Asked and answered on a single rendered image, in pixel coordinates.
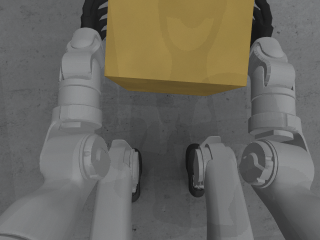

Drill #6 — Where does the left robot thigh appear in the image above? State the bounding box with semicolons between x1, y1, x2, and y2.
89;146;139;240

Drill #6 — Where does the right robot thigh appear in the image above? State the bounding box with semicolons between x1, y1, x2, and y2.
194;143;254;240

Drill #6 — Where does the robot left upper arm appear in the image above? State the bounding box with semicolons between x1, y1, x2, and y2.
0;133;111;240

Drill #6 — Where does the robot thigh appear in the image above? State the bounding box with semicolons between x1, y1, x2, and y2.
194;143;254;240
89;146;139;240

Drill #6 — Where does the robot left hand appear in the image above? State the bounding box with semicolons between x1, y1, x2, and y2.
80;0;108;41

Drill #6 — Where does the robot right forearm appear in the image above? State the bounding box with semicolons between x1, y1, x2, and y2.
247;37;315;170

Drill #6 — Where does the robot left forearm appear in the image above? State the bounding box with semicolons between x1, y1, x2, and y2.
39;27;105;173

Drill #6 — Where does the robot right hand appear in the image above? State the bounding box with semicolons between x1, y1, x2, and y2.
250;0;274;48

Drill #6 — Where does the carton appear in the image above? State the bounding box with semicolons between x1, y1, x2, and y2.
104;0;254;96

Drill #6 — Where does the robot right upper arm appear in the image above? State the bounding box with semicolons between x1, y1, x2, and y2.
239;139;320;240

